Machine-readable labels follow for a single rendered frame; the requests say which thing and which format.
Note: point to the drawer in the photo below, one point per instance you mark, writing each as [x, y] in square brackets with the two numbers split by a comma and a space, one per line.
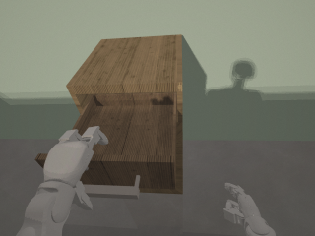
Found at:
[142, 132]

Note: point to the right robot forearm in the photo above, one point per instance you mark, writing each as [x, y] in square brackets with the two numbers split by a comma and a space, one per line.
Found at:
[257, 226]

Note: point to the left robot forearm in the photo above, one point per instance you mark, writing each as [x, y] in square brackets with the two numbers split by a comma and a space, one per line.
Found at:
[48, 210]

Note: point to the robot right hand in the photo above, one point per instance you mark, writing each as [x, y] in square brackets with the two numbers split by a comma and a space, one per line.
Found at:
[238, 212]

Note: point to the robot left hand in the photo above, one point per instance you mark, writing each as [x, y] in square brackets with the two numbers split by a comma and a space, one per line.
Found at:
[68, 160]

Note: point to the handle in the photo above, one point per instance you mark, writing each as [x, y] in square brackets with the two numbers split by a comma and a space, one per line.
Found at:
[113, 191]

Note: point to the cabinet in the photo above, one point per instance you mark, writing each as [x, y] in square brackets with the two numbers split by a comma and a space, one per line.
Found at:
[133, 65]

